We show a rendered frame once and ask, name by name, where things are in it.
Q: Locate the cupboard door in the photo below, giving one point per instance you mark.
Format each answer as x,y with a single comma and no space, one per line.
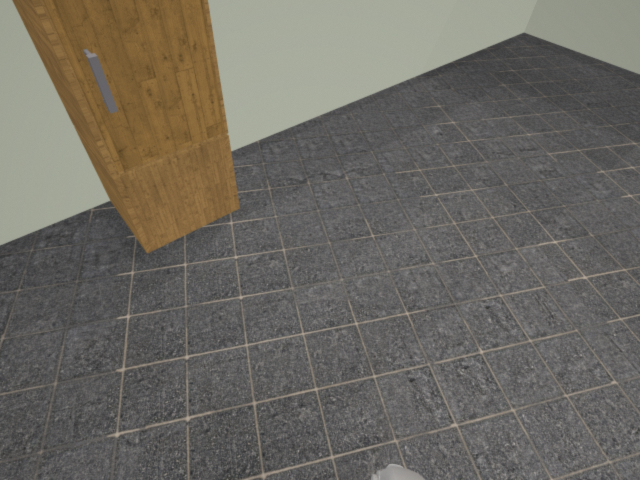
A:
157,59

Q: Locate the handle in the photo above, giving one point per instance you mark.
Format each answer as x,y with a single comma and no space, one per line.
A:
101,81

